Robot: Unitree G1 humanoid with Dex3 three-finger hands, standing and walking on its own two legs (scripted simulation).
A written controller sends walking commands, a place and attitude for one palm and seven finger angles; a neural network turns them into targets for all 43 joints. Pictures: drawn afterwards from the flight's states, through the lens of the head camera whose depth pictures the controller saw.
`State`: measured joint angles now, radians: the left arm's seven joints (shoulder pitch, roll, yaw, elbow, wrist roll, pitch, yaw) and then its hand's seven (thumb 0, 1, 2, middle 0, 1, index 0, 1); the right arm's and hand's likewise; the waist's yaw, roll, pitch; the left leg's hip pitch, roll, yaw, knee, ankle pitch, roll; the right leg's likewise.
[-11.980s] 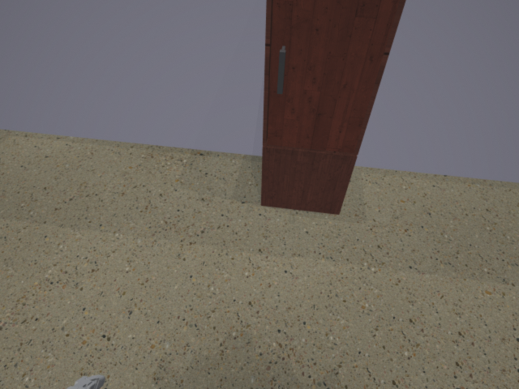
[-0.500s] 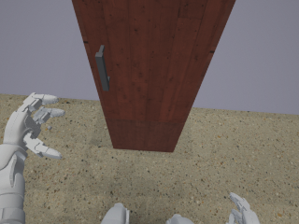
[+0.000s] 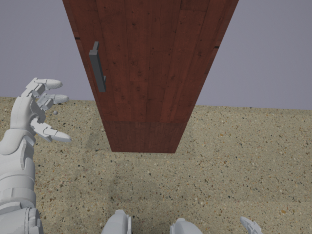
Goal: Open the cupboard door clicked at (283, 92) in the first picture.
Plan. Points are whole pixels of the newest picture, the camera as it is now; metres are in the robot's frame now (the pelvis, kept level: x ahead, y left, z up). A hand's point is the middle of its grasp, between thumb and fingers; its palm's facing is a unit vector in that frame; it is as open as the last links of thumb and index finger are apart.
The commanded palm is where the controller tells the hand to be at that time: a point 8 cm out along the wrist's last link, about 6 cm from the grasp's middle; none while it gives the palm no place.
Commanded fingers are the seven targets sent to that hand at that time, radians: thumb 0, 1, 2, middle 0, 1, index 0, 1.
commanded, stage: move the hooked fingers beside the handle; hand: left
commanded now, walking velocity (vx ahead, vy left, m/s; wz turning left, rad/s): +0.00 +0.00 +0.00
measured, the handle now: (99, 68) +0.55 +0.17 +0.06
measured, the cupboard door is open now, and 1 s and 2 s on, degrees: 0 0 0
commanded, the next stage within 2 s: slide the fingers in behind the handle in 1.56 s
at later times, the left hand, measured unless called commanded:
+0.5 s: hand (66, 92) +0.46 +0.24 +0.06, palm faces -0.01 -1.00 -0.01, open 14.0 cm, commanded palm +0.44 +0.28 +0.06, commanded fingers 0.00 -0.50 0.30 -0.30 -1.20 -0.30 -1.20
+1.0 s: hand (78, 83) +0.50 +0.22 +0.05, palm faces -0.01 -1.00 -0.02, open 14.0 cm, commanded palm +0.48 +0.26 +0.06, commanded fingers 0.00 -0.50 0.30 -0.30 -1.20 -0.30 -1.20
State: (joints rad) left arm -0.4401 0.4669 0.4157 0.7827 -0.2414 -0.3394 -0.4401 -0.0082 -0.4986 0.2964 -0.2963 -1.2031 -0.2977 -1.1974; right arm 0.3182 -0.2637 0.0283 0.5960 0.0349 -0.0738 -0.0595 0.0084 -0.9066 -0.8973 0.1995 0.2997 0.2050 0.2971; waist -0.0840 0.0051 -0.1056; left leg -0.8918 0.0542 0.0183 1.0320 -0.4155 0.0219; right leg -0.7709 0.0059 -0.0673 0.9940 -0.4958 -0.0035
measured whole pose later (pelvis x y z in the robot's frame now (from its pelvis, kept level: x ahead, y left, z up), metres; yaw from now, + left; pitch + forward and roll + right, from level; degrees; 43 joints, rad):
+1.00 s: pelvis +0.00 +0.00 -0.02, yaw -2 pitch +22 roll -4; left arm -0.82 0.58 0.46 1.11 -0.12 -0.37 -0.34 -0.01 -0.50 0.30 -0.29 -1.20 -0.30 -1.20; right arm 0.40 -0.27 0.03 0.61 0.01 0.07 -0.02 0.00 -0.91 -0.90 0.20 0.30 0.20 0.30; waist -0.17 0.02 -0.11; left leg -1.07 0.08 0.03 1.12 -0.44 0.03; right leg -0.95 0.03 -0.05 1.07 -0.50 0.00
